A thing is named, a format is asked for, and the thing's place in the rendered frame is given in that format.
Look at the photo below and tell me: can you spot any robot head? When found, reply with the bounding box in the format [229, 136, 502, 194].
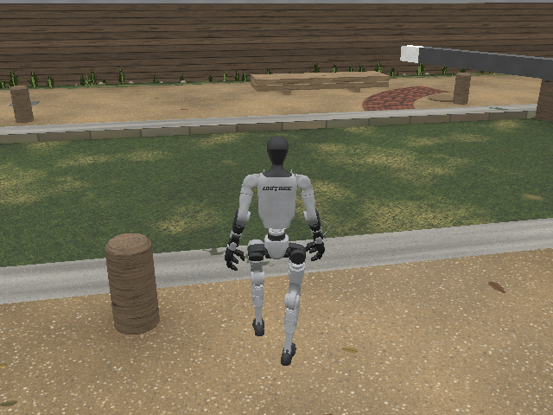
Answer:
[263, 137, 292, 177]

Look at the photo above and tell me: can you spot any right robot upper arm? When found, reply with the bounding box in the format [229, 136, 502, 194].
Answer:
[296, 174, 317, 222]

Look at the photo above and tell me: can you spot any left robot forearm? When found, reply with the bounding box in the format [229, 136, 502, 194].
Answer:
[227, 210, 245, 251]

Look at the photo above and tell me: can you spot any right robot hand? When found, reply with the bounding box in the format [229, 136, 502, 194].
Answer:
[305, 241, 325, 261]

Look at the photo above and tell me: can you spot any robot left shin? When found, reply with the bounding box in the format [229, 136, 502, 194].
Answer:
[251, 271, 264, 325]

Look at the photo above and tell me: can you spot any right robot forearm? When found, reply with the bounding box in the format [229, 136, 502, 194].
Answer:
[308, 209, 324, 244]

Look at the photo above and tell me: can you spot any left robot hand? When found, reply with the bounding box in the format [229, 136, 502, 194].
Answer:
[225, 247, 245, 271]

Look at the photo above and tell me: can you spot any left robot upper arm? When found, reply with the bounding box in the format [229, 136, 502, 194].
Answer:
[237, 174, 259, 223]

